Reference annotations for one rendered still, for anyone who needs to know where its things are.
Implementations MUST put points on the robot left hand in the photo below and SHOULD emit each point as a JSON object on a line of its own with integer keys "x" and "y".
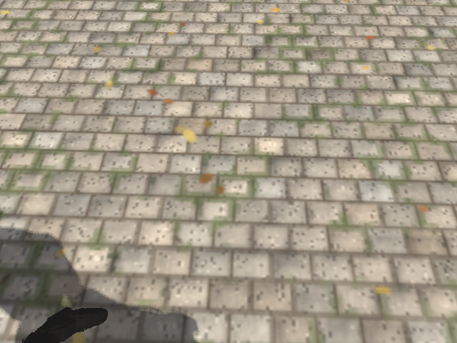
{"x": 65, "y": 323}

